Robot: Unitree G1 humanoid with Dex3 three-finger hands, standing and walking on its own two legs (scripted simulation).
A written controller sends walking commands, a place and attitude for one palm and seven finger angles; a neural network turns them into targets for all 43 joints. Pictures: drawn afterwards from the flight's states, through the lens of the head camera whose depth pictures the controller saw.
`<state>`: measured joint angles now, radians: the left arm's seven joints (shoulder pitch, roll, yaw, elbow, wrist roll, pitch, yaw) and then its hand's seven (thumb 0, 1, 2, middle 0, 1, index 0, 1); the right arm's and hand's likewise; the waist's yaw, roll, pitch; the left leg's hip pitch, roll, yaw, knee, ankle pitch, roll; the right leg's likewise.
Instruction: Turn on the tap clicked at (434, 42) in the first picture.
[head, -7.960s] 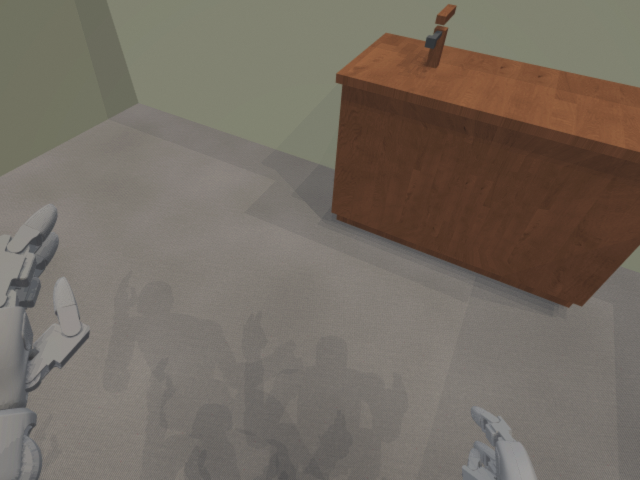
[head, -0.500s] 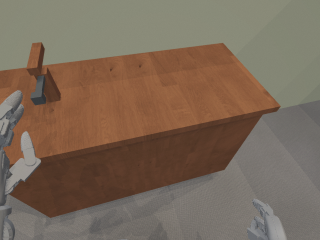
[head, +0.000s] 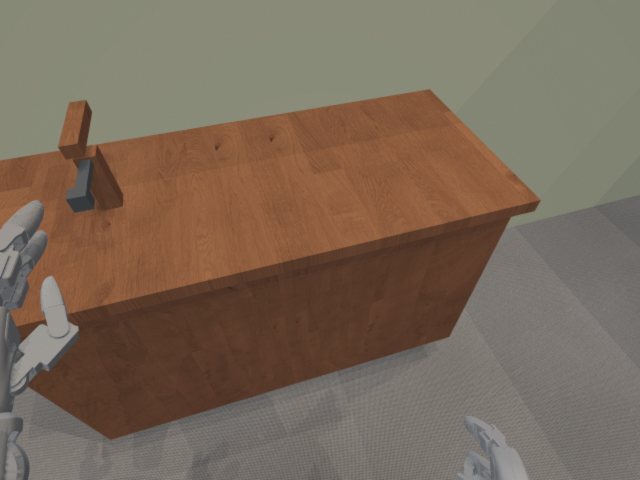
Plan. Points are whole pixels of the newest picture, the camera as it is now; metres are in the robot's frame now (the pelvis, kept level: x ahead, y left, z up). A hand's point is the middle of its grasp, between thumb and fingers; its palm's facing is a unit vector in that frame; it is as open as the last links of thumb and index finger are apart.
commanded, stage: come to a stop and stand still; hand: left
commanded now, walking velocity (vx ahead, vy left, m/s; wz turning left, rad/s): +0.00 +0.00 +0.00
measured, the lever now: (80, 199) +0.48 +0.41 +0.07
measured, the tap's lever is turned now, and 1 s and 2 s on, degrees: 0 0 0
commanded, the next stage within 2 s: look again from close up in 0.56 s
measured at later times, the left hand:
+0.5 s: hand (49, 381) +0.17 +0.24 +0.16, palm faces +0.42 -0.83 -0.37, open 7.4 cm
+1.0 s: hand (23, 374) +0.18 +0.28 +0.14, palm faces +0.32 -0.86 -0.40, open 7.4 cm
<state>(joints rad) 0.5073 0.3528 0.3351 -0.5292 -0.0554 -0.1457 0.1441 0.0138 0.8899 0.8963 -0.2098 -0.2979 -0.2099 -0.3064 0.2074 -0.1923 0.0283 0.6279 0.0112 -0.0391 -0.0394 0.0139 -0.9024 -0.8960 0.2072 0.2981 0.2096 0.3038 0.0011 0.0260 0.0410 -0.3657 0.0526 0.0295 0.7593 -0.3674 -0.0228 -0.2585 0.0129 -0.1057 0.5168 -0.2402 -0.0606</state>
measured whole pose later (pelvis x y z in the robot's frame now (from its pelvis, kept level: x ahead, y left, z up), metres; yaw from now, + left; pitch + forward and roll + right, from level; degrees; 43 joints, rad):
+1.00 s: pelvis -0.03 +0.03 +0.00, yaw +0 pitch -2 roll +0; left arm 0.45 0.39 0.30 -0.38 -0.02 -0.25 0.08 0.01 0.89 0.90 -0.21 -0.30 -0.21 -0.31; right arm 0.29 -0.19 0.02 0.60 0.02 -0.16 -0.03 0.02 -0.90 -0.90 0.20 0.30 0.21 0.30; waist 0.02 -0.05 0.03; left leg -0.20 -0.05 0.07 0.45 -0.22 0.06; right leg -0.27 -0.02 -0.04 0.46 -0.16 0.00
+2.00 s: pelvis +0.12 +0.07 -0.02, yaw -1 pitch -2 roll -2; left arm 0.46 0.44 0.40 -0.53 -0.03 -0.25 0.10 0.01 0.89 0.90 -0.21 -0.30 -0.21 -0.31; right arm 0.25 -0.18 0.02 0.57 0.01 -0.11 -0.01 0.01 -0.90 -0.90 0.21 0.30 0.21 0.30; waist -0.03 0.02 0.06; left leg -0.27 0.00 0.06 0.81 -0.44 0.05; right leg -0.34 0.01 -0.15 0.58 -0.22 -0.07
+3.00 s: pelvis +0.17 +0.13 +0.00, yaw +0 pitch -1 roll -1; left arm 0.29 0.50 0.36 -0.44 -0.02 -0.19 0.10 0.02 0.89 0.90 -0.21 -0.30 -0.21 -0.31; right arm 0.23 -0.21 0.05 0.51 0.04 -0.11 -0.09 0.01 -0.90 -0.90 0.20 0.30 0.20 0.30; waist 0.04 -0.02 0.05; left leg -0.29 0.02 -0.01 0.50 -0.20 0.00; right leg -0.21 0.01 -0.06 0.44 -0.21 0.00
